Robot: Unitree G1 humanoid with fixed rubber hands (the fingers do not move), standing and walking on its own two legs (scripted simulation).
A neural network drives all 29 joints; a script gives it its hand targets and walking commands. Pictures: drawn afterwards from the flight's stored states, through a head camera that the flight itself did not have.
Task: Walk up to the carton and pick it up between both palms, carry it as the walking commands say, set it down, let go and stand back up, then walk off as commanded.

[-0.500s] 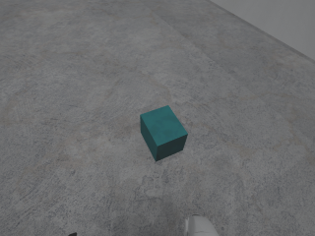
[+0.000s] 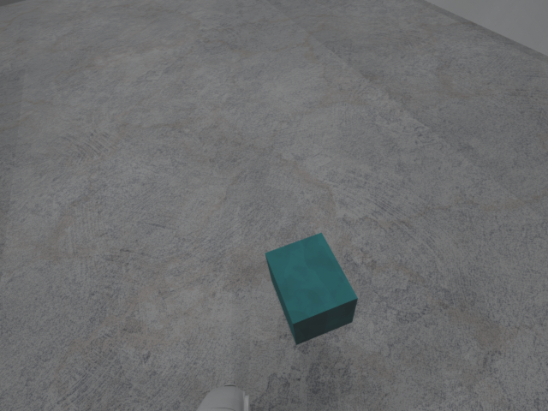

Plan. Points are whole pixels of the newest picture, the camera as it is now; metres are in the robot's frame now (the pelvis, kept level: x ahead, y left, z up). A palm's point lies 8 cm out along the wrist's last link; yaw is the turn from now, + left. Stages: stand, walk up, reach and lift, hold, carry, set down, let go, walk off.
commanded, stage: walk up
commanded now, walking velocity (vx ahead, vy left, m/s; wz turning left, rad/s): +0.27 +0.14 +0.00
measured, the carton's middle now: (309, 288) +0.60 +0.00 -0.68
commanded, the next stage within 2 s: none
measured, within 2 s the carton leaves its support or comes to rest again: neither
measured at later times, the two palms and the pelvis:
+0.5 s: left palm out of the picture +0.13 +0.31 -0.16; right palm out of the picture +0.14 -0.17 -0.14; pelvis +0.11 +0.07 -0.01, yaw +1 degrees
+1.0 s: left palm out of the picture +0.13 +0.18 -0.12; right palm out of the picture +0.10 -0.29 -0.16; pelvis +0.09 -0.05 +0.00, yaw -1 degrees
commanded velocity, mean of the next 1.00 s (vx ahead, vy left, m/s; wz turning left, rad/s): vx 0.08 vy -0.04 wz -0.01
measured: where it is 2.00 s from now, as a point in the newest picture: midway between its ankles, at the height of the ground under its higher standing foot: outside the picture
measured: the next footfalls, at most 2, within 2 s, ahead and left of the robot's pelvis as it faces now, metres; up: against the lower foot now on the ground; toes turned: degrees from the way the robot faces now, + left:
left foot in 0.28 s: +0.19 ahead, +0.18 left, +0.00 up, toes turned +10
right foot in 0.84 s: +0.12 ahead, -0.15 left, +0.00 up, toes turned -3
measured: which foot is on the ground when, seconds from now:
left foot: up 0.00-0.26, down 0.28-0.82, up 0.84-1.00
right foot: down 0.00-0.28, up 0.30-0.82, down 0.84-1.00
